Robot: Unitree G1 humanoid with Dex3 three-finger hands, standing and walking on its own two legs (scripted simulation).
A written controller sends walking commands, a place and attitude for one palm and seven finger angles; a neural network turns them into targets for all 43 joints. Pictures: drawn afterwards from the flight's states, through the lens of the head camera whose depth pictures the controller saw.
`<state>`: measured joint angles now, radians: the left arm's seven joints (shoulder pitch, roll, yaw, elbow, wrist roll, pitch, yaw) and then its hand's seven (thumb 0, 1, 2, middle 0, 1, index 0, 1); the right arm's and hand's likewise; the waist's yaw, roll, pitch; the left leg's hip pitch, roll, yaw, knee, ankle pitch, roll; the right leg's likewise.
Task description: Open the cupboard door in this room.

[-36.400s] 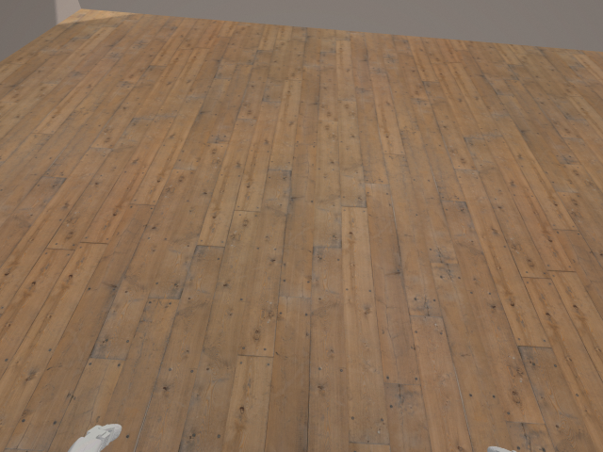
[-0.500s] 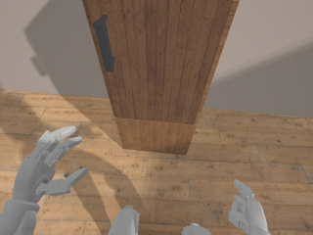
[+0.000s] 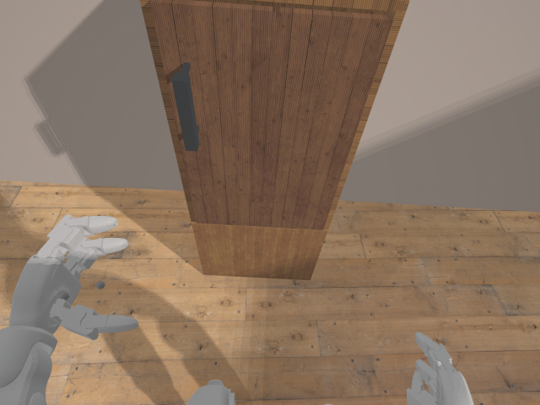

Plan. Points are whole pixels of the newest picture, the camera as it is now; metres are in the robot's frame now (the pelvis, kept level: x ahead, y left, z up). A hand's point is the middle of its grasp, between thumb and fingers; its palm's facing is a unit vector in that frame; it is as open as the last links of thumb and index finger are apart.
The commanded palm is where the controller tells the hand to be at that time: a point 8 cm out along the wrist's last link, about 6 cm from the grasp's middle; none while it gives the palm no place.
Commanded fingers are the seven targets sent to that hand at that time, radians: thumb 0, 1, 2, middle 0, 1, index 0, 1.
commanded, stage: raise the hand with hooked fingers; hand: left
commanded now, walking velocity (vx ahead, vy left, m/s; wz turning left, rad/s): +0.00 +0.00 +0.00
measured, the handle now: (189, 108) +0.60 +0.19 +0.09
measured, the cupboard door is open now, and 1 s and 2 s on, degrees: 0 0 0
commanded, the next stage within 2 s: move the hooked fingers beside the handle in 0.94 s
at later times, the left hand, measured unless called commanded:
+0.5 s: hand (67, 229) +0.30 +0.28 +0.12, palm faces +0.04 -1.00 -0.05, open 14.0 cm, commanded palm +0.27 +0.32 +0.11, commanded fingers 0.00 -0.50 0.30 -0.30 -1.20 -0.30 -1.20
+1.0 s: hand (97, 228) +0.31 +0.25 +0.11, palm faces +0.04 -1.00 -0.03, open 14.0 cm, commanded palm +0.28 +0.29 +0.11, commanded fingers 0.00 -0.50 0.30 -0.30 -1.20 -0.30 -1.20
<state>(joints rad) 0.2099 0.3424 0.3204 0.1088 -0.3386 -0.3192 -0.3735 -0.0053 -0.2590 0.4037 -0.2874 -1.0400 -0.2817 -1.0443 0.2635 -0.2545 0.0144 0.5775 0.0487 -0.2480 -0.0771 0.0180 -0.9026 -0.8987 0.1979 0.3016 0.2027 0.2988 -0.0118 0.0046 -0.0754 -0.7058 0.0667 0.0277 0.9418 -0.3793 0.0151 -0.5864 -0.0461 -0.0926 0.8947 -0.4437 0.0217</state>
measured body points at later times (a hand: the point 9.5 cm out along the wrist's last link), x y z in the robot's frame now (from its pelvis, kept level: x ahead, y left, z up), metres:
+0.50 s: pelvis +0.01 +0.00 +0.02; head +0.04 +0.01 +0.47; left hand +0.29 +0.34 +0.12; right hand +0.17 -0.24 -0.06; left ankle +0.05 +0.11 -0.69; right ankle +0.00 -0.14 -0.69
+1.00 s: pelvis +0.02 -0.02 +0.02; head +0.04 -0.03 +0.47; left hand +0.30 +0.30 +0.12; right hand +0.17 -0.27 -0.06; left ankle +0.05 +0.11 -0.69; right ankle +0.00 -0.14 -0.69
